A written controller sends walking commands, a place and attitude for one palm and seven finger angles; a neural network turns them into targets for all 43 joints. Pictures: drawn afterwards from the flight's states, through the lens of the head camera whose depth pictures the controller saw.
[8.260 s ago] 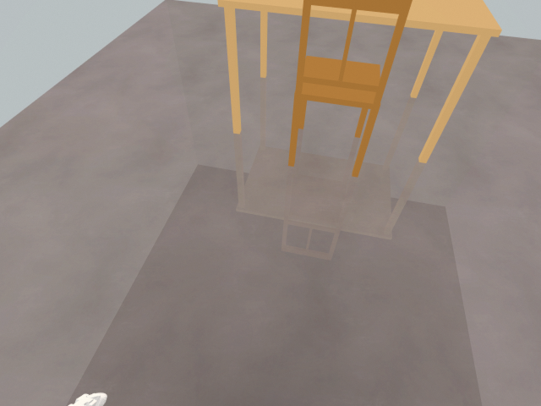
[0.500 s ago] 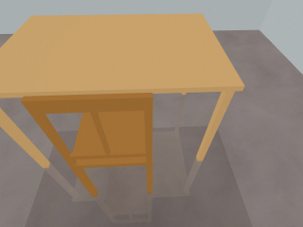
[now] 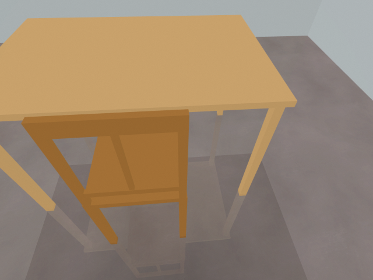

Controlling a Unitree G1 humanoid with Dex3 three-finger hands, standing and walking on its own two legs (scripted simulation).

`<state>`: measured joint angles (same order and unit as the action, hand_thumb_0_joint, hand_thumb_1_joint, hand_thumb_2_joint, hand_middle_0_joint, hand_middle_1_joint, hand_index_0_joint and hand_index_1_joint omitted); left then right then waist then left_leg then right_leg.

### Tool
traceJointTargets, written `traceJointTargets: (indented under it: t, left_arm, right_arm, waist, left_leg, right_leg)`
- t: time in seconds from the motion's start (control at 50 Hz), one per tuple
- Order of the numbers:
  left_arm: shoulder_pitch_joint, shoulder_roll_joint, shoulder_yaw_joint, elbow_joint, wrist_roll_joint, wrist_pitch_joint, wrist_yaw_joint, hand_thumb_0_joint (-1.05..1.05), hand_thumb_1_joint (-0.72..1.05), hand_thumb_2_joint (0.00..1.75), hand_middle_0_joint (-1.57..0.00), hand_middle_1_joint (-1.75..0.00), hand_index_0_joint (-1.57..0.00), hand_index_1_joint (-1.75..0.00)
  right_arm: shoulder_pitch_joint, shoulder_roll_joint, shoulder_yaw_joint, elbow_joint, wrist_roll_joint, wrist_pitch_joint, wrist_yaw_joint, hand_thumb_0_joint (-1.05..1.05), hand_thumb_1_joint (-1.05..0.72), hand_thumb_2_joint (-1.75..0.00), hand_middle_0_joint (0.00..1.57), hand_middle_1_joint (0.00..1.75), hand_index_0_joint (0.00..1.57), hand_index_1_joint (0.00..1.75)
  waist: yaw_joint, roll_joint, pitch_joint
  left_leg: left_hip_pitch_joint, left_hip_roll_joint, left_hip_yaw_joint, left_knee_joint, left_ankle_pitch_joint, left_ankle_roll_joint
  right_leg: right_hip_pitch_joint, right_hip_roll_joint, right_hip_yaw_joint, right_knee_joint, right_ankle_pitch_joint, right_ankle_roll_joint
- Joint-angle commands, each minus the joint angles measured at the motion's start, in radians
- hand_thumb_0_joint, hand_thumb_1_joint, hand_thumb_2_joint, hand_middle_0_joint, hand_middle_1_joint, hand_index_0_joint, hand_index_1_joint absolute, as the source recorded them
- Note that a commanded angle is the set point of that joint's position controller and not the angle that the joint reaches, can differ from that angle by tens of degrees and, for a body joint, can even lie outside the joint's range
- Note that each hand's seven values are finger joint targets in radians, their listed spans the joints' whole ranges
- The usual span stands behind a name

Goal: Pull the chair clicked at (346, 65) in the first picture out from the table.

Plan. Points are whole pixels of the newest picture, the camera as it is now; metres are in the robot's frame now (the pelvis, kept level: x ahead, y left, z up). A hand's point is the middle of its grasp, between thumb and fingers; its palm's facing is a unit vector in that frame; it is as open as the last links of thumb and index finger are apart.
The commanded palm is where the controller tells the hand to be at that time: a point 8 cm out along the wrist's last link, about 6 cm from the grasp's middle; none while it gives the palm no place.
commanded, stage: look again from close up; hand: left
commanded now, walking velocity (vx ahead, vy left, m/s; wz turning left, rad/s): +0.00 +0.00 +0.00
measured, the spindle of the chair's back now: (124, 164) +0.44 +0.21 -0.09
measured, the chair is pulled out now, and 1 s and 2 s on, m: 0.00 0.00 0.00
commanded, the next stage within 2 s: raise the hand toward the chair's back in 0.64 s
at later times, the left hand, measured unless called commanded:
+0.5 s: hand out of the picture -0.03 +0.21 -0.17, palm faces -0.01 -0.98 -0.22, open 7.4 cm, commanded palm none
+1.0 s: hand (96, 236) +0.20 +0.20 +0.00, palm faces +0.19 -0.98 -0.03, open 8.0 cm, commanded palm +0.11 +0.25 -0.06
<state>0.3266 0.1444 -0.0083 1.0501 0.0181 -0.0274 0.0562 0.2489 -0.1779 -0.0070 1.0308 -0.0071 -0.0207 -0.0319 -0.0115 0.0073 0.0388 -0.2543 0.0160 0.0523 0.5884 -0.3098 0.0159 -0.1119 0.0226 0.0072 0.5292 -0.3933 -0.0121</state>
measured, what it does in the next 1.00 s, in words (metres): stands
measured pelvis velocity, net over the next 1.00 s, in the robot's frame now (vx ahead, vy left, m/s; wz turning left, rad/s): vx -0.04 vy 0.00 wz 0.03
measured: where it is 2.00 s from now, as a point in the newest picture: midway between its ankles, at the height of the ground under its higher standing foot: outside the picture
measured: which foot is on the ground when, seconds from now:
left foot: down 0.00-1.00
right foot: down 0.00-1.00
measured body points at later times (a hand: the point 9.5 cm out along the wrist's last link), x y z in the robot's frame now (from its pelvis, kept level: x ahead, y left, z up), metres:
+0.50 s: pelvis -0.01 +0.03 +0.01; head +0.01 +0.03 +0.46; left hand -0.02 +0.26 -0.15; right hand +0.00 -0.20 -0.15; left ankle +0.00 +0.11 -0.73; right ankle -0.07 -0.11 -0.73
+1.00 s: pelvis -0.04 +0.00 -0.04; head +0.00 +0.00 +0.41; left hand +0.19 +0.25 +0.01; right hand +0.13 -0.25 -0.12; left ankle +0.01 +0.11 -0.73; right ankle -0.06 -0.10 -0.73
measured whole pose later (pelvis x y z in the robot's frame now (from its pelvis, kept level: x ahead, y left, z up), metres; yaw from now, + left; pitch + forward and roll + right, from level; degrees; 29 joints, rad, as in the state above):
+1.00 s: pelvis -0.04 +0.00 -0.04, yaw +2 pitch +12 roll +1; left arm 0.30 0.18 0.16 0.12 -0.22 -0.41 -0.07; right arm 0.23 -0.24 -0.04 0.69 -0.01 -0.31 0.01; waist -0.03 -0.02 -0.14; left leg -0.73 -0.01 0.04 0.88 -0.35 0.02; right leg -0.63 0.00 -0.01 0.93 -0.50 -0.02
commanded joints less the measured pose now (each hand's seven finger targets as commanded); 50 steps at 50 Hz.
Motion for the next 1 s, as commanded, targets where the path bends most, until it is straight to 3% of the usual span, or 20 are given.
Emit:
traceJointTargets:
  t: [0.0,0.08,0.14,0.24,0.4,0.44,0.62,0.7,0.72,0.74,0.76,0.78,0.8,0.82,0.86,0.88,0.9,0.92,0.96,0.98]
  left_arm:
    - [0.047,0.121,0.016,-0.056,-0.003,0.011,0.003,0.00,0.90,0.90,-0.20,-0.30,-0.20,-0.30]
    - [0.031,0.125,0.011,-0.062,-0.001,0.016,-0.005,0.00,0.90,0.90,-0.20,-0.30,-0.20,-0.30]
    - [0.030,0.133,0.010,-0.062,-0.001,0.019,-0.009,0.00,0.90,0.90,-0.20,-0.30,-0.20,-0.30]
    - [0.032,0.139,0.009,-0.052,0.000,0.020,-0.015,0.00,0.90,0.90,-0.20,-0.30,-0.20,-0.30]
    - [0.048,0.146,0.005,-0.005,-0.005,0.008,-0.013,0.00,0.90,0.90,-0.20,-0.30,-0.20,-0.30]
    - [0.050,0.143,0.004,0.006,-0.005,0.007,-0.011,0.00,0.90,0.90,-0.20,-0.30,-0.20,-0.30]
    - [0.062,0.131,0.000,0.036,-0.003,0.011,-0.011,0.00,0.90,0.90,-0.20,-0.30,-0.20,-0.30]
    - [0.063,0.127,0.000,0.042,-0.004,0.008,-0.010,0.00,0.90,0.90,-0.20,-0.30,-0.20,-0.30]
    - [-0.024,0.263,-0.002,-0.050,-0.008,0.005,-0.019,0.00,0.90,0.90,-0.20,-0.30,-0.20,-0.30]
    - [-0.665,0.367,0.132,-1.454,-0.182,-0.144,0.037,0.00,0.88,0.89,-0.20,-0.30,-0.20,-0.30]
    - [-0.231,0.253,0.063,-1.256,-0.122,-0.074,0.072,0.00,0.85,0.88,-0.20,-0.29,-0.20,-0.29]
    - [0.041,0.070,0.023,-0.984,-0.125,0.023,0.093,0.00,0.83,0.87,-0.19,-0.29,-0.19,-0.29]
    - [-0.005,0.005,-0.037,-1.117,-0.165,-0.002,0.080,0.00,0.81,0.86,-0.19,-0.29,-0.19,-0.29]
    - [0.021,0.013,0.014,-1.063,-0.155,-0.024,0.064,0.00,0.78,0.85,-0.19,-0.28,-0.19,-0.28]
    - [-0.005,0.128,0.154,-1.085,-0.156,-0.172,0.026,0.00,0.74,0.83,-0.18,-0.27,-0.18,-0.27]
    - [0.074,0.083,0.152,-1.022,-0.169,-0.250,-0.011,0.00,0.71,0.82,-0.18,-0.27,-0.18,-0.27]
    - [0.204,0.005,0.138,-0.916,-0.204,-0.324,-0.066,0.00,0.69,0.81,-0.18,-0.27,-0.18,-0.27]
    - [0.327,-0.004,0.176,-0.835,-0.245,-0.396,-0.131,0.00,0.67,0.80,-0.18,-0.26,-0.18,-0.26]
    - [0.285,0.042,0.238,-0.895,-0.319,-0.575,-0.279,0.00,0.62,0.78,-0.17,-0.26,-0.17,-0.26]
    - [0.312,0.096,0.283,-0.897,-0.318,-0.601,-0.322,0.00,0.60,0.77,-0.17,-0.25,-0.17,-0.25]
  right_arm:
    - [0.036,-0.095,-0.005,-0.048,-0.003,-0.003,0.000,0.00,-0.90,-0.90,0.20,0.30,0.20,0.30]
    - [0.031,-0.104,-0.006,-0.045,-0.006,-0.002,0.007,0.00,-0.90,-0.90,0.20,0.30,0.20,0.30]
    - [0.027,-0.115,-0.007,-0.040,-0.007,-0.004,0.010,0.00,-0.90,-0.90,0.20,0.30,0.20,0.30]
    - [0.029,-0.131,-0.009,-0.029,-0.005,-0.008,0.012,0.00,-0.90,-0.90,0.20,0.30,0.20,0.30]
    - [0.048,-0.121,-0.004,0.023,0.002,-0.022,0.007,0.00,-0.90,-0.90,0.20,0.30,0.20,0.30]
    - [0.042,-0.119,-0.004,0.034,0.003,-0.022,0.005,0.00,-0.90,-0.90,0.20,0.30,0.20,0.30]
    - [0.031,-0.105,-0.002,0.063,0.006,-0.016,0.004,0.00,-0.90,-0.90,0.20,0.30,0.20,0.30]
    - [0.032,-0.106,-0.003,0.067,0.005,-0.019,0.004,0.00,-0.90,-0.90,0.20,0.30,0.20,0.30]
    - [-0.001,-0.188,-0.013,-0.043,-0.012,-0.005,0.009,0.00,-0.90,-0.90,0.20,0.30,0.20,0.30]
    - [0.014,-0.252,-0.017,-0.367,0.063,-0.157,-0.024,0.00,-0.90,-0.90,0.20,0.30,0.20,0.30]
    - [0.055,-0.213,-0.012,-0.335,0.042,-0.260,-0.040,0.00,-0.90,-0.90,0.20,0.30,0.20,0.30]
    - [0.037,-0.162,-0.011,-0.266,0.042,-0.280,-0.036,0.00,-0.90,-0.90,0.20,0.30,0.20,0.30]
    - [0.014,-0.184,-0.026,-0.320,0.045,-0.286,-0.027,0.00,-0.90,-0.90,0.20,0.30,0.20,0.30]
    - [-0.009,-0.184,-0.038,-0.348,0.041,-0.307,-0.026,0.00,-0.90,-0.90,0.20,0.30,0.20,0.30]
    - [-0.010,-0.208,-0.063,-0.400,-0.001,-0.333,-0.003,0.00,-0.90,-0.90,0.20,0.30,0.20,0.30]
    - [-0.035,-0.201,-0.076,-0.420,-0.013,-0.336,0.010,0.00,-0.90,-0.90,0.20,0.30,0.20,0.30]
    - [-0.067,-0.190,-0.080,-0.448,-0.015,-0.341,0.026,0.00,-0.90,-0.90,0.20,0.30,0.20,0.30]
    - [-0.086,-0.182,-0.083,-0.471,-0.003,-0.340,0.046,0.00,-0.90,-0.90,0.20,0.30,0.20,0.30]
    - [-0.118,-0.192,-0.089,-0.514,0.003,-0.341,0.067,0.00,-0.90,-0.90,0.20,0.30,0.20,0.30]
    - [-0.129,-0.198,-0.100,-0.546,0.005,-0.336,0.071,0.00,-0.90,-0.90,0.20,0.30,0.20,0.30]
  waist:
    - [0.011,0.021,0.060]
    - [0.012,-0.015,0.079]
    - [0.018,0.020,0.064]
    - [0.022,0.013,0.035]
    - [0.019,-0.010,-0.041]
    - [0.019,-0.020,-0.021]
    - [0.020,-0.018,0.033]
    - [0.017,-0.019,0.007]
    - [-0.013,0.121,0.102]
    - [-0.092,0.209,-0.319]
    - [-0.020,0.291,-0.399]
    - [-0.046,0.101,-0.201]
    - [-0.053,0.031,-0.106]
    - [-0.063,-0.067,-0.047]
    - [-0.045,-0.105,-0.197]
    - [-0.017,-0.165,-0.239]
    - [0.019,-0.234,-0.221]
    - [0.069,-0.222,-0.209]
    - [0.097,-0.142,-0.300]
    - [0.117,-0.062,-0.347]
  left_leg:
    - [0.003,0.089,-0.123,-0.116,0.254,0.042]
    - [-0.002,0.081,-0.140,-0.182,0.105,0.043]
    - [0.003,0.087,-0.156,-0.232,0.048,0.047]
    - [0.006,0.100,-0.178,-0.290,-0.015,0.052]
    - [0.122,0.091,-0.125,-0.220,0.273,0.047]
    - [0.127,0.089,-0.116,-0.209,0.307,0.046]
    - [0.108,0.089,-0.112,-0.244,0.217,0.042]
    - [0.130,0.088,-0.108,-0.238,0.245,0.039]
    - [0.107,0.044,-0.145,-0.275,0.239,0.035]
    - [0.296,-0.006,-0.104,-0.211,0.319,-0.021]
    - [0.430,0.065,-0.126,-0.243,0.483,-0.067]
    - [0.252,0.081,-0.154,-0.259,0.370,-0.066]
    - [0.132,0.055,-0.153,-0.203,0.288,-0.014]
    - [0.018,0.039,-0.140,-0.133,0.169,0.010]
    - [-0.129,-0.002,-0.141,0.070,0.134,0.003]
    - [-0.204,-0.001,-0.134,0.148,0.132,-0.006]
    - [-0.294,-0.001,-0.115,0.223,0.121,-0.009]
    - [-0.375,-0.013,-0.093,0.277,0.121,-0.018]
    - [-0.510,-0.026,-0.067,0.403,0.091,-0.033]
    - [-0.531,-0.031,-0.049,0.435,0.081,-0.032]
  right_leg:
    - [-0.112,-0.073,0.063,-0.087,0.191,-0.036]
    - [-0.137,-0.076,0.067,-0.113,0.084,-0.030]
    - [-0.132,-0.076,0.058,-0.111,0.061,-0.022]
    - [-0.121,-0.078,0.046,-0.104,0.064,-0.013]
    - [-0.100,-0.108,0.059,-0.128,0.204,-0.003]
    - [-0.106,-0.110,0.065,-0.135,0.227,-0.002]
    - [-0.122,-0.111,0.068,-0.158,0.191,0.000]
    - [-0.117,-0.116,0.073,-0.156,0.220,-0.001]
    - [-0.208,-0.058,0.011,-0.061,0.066,-0.018]
    - [-0.270,0.014,-0.065,-0.027,0.201,-0.027]
    - [-0.260,0.002,-0.035,0.080,0.061,-0.037]
    - [-0.363,-0.003,-0.035,0.145,0.001,-0.014]
    - [-0.370,-0.017,-0.048,0.093,0.003,-0.005]
    - [-0.404,-0.009,-0.070,0.066,0.020,-0.006]
    - [-0.471,-0.009,-0.086,0.129,0.108,-0.008]
    - [-0.527,0.000,-0.098,0.211,0.090,-0.006]
    - [-0.589,0.004,-0.099,0.279,0.080,-0.007]
    - [-0.598,-0.002,-0.077,0.330,0.120,-0.016]
    - [-0.643,-0.015,-0.030,0.461,0.174,-0.019]
    - [-0.647,-0.017,-0.001,0.492,0.177,-0.022]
